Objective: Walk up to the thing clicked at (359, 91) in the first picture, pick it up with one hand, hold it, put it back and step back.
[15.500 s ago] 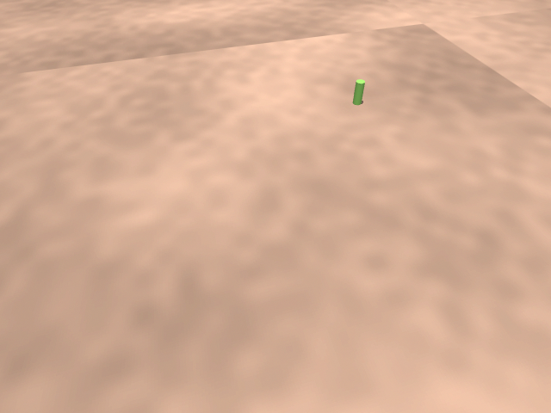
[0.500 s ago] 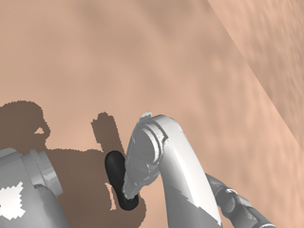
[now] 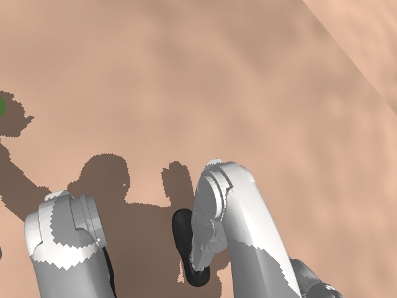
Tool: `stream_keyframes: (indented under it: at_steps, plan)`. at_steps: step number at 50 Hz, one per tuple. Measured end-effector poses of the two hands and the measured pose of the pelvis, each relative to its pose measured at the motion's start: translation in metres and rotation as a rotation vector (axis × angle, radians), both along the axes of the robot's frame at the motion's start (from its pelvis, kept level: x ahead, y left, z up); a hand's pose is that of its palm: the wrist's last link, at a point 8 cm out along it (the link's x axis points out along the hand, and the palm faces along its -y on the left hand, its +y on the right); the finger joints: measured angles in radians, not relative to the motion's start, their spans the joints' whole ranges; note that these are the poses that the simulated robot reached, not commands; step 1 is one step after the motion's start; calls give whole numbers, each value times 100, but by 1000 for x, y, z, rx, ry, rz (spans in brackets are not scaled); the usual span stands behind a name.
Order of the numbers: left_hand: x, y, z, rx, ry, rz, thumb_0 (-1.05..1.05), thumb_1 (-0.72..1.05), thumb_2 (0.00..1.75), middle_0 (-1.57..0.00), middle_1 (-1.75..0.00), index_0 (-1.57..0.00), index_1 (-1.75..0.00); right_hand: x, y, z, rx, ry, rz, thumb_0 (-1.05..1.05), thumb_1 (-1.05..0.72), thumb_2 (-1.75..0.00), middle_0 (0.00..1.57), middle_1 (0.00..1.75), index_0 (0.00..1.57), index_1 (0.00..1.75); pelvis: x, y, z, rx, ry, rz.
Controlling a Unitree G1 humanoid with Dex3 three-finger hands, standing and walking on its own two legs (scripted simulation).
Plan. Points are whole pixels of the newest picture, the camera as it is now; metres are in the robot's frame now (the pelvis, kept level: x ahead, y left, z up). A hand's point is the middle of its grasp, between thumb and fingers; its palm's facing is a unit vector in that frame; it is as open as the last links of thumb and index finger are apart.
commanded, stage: settle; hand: left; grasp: from the side
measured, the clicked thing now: out of the picture +0.49 +0.33 -0.13
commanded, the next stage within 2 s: lift in 1.34 s
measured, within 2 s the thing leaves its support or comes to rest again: neither
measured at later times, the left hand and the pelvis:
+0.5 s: hand out of the picture +0.49 +0.34 -0.01, palm faces +0.33 -0.94 -0.08, open 9.4 cm; pelvis +0.01 -0.01 +0.02, yaw +4 degrees
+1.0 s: hand out of the picture +0.49 +0.33 +0.02, palm faces +0.33 -0.94 -0.06, open 9.4 cm; pelvis +0.01 -0.01 +0.04, yaw +6 degrees
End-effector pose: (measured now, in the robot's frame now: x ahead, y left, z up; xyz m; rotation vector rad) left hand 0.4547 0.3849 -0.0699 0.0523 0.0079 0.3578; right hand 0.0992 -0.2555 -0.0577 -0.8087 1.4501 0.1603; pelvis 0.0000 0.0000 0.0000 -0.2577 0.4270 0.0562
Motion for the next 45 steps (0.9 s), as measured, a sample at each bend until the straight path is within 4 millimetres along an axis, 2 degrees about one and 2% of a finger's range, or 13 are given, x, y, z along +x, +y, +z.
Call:
stream_keyframes:
  at_steps: [11, 23, 34, 45]
  plan:
    - [-5, -4, 26, -1, 29, -29, -5, -46, 103, -84, -119, -88, -121, 13, -6, -3, 40, -71, -69, 0, -89, -89, 20, 30, 21, 30, 4, -3, 7, 38, 54, 16]
    - [1, 5, 60, 14, 33, -16, -5, -46, 103, -84, -120, -87, -122, 32, -11, -2, 74, -99, -102, 0, -89, -90, 20, 30, 21, 30, 13, -6, 22, 68, 121, 35]
    - [3, -6, 70, -21, 42, -42, -5, -49, 107, -85, -120, -88, -122, 31, -13, 0, 90, -106, -135, 0, -90, -90, 20, 30, 21, 30, 15, -8, 29, 81, 144, 40]
    - [0, -7, 85, -13, 34, -21, -5, -50, 109, -85, -121, -88, -123, 24, -10, 5, 103, -110, -165, 0, -90, -90, 20, 30, 21, 30, 14, -8, 38, 90, 160, 47]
